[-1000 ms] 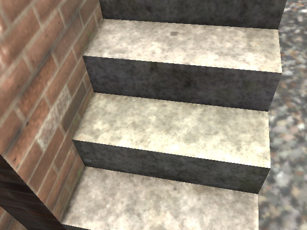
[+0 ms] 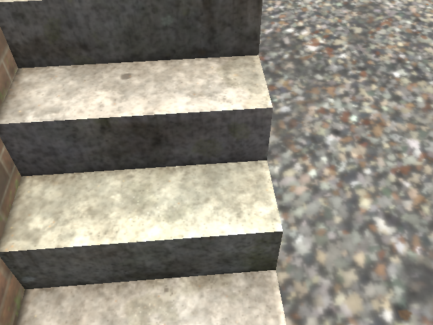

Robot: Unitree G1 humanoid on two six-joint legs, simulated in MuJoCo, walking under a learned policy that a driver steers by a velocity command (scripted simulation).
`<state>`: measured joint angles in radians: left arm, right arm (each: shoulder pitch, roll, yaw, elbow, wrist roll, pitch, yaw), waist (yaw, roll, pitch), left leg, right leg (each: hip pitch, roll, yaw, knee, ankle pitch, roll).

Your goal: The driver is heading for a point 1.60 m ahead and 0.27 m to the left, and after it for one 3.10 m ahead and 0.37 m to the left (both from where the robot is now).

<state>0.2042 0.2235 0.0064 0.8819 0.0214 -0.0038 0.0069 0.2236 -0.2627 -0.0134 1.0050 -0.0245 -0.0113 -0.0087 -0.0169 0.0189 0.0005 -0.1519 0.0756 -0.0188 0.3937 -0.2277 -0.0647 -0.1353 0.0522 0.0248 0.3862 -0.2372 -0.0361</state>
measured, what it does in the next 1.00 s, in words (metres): walks ahead: right foot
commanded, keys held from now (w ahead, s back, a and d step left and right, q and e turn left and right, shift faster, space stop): w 1.00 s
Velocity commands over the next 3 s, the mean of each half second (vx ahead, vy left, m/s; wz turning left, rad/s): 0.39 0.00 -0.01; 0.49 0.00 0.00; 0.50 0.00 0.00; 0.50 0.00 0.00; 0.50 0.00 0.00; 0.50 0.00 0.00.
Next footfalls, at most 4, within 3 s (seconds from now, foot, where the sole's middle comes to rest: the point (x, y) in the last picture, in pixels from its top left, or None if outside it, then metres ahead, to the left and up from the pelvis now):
0.48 right None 0.19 -0.11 -0.78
1.04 left None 0.46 0.15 -0.59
1.58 right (226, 195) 0.74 0.00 -0.39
2.08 left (146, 91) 0.95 0.21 -0.20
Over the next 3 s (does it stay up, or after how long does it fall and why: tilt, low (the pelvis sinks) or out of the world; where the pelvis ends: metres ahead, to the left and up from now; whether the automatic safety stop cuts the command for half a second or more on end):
stays up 1.27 0.24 0.76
